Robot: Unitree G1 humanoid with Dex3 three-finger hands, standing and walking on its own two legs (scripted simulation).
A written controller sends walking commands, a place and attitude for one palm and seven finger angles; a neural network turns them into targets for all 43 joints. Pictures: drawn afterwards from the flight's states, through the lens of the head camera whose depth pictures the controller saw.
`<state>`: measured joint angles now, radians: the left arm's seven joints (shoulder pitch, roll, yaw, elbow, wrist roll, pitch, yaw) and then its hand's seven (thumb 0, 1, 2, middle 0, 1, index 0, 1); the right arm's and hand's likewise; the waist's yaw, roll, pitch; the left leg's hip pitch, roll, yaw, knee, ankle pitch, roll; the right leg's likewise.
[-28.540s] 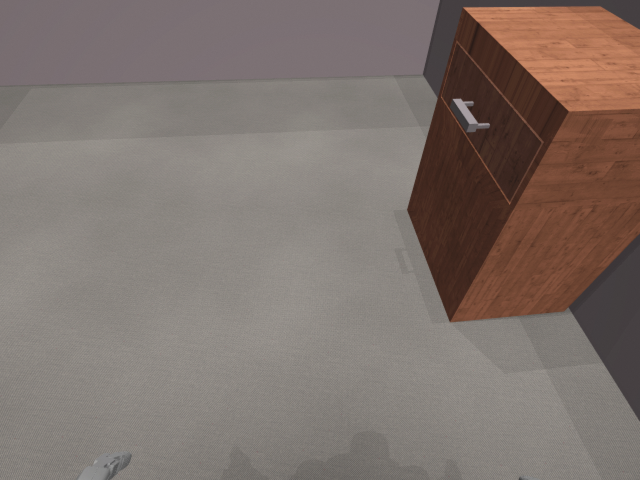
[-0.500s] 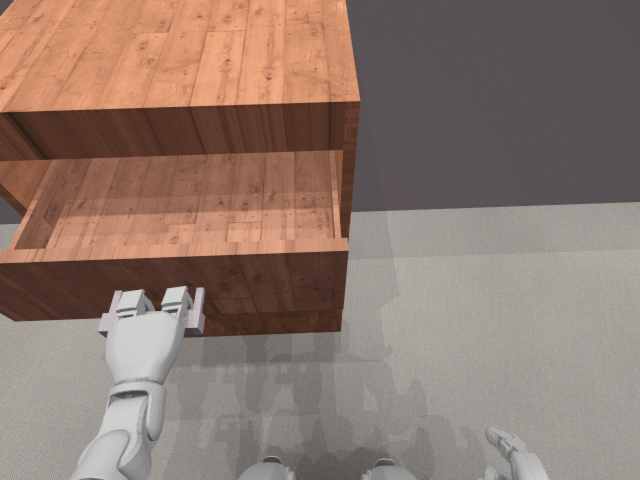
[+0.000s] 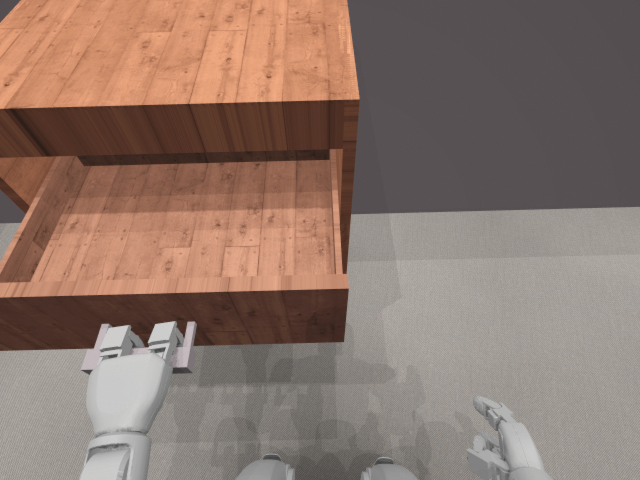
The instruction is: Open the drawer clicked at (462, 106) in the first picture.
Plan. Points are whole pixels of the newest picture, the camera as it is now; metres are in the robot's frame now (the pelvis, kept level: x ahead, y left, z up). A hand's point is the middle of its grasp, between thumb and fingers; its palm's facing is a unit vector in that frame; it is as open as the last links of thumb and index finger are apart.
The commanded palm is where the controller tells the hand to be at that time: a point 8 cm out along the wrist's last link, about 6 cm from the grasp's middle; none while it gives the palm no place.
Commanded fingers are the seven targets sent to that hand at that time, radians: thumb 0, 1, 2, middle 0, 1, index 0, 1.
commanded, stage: pull the drawer open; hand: left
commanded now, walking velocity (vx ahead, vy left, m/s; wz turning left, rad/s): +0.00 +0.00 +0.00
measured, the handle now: (144, 345) +0.29 +0.26 -0.03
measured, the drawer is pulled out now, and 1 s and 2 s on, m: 0.23 0.30 0.30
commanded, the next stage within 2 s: open the thumb to release the handle in 0.74 s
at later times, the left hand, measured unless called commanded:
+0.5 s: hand (138, 454) +0.16 +0.23 -0.05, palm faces -0.07 -0.08 -0.99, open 6.2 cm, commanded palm +0.12 +0.23 +0.00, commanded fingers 0.00 0.90 0.90 -0.40 -1.35 -0.40 -1.35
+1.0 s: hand (121, 448) +0.17 +0.25 -0.05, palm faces -0.06 -0.03 -1.00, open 6.4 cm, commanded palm +0.15 +0.25 +0.00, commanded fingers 0.00 0.27 0.63 -0.35 -1.28 -0.35 -1.28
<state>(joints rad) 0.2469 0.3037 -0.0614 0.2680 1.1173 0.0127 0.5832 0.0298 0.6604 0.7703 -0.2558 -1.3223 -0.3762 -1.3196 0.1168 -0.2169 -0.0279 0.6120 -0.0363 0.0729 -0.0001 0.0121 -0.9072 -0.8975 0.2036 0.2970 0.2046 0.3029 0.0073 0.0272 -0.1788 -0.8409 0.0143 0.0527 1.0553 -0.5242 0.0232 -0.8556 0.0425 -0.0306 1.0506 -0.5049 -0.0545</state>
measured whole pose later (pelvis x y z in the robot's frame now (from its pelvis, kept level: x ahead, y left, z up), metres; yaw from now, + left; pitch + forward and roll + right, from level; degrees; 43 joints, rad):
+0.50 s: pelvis -0.01 -0.01 -0.01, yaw +0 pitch +18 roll +1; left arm 0.51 0.31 -0.03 0.07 1.11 -0.07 0.59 0.04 0.66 0.72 -0.25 -1.30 -0.38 -1.30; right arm 0.10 -0.22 -0.01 0.55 -0.06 0.07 0.02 0.01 -0.91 -0.90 0.20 0.30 0.20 0.30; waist 0.03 0.03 -0.19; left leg -0.89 0.01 0.05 1.13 -0.55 0.02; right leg -0.92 0.04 -0.03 1.14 -0.54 -0.06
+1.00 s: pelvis -0.01 -0.01 -0.03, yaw +0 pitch +21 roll +1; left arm 0.51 0.36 0.06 0.07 1.11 -0.15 0.62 0.00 0.62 0.75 -0.31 -1.30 -0.36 -1.29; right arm 0.10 -0.24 -0.04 0.57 -0.08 0.06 0.02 0.01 -0.91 -0.90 0.20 0.30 0.20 0.30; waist 0.04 0.03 -0.19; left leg -0.98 0.02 0.04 1.19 -0.57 0.01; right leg -1.00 0.04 -0.04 1.19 -0.56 -0.07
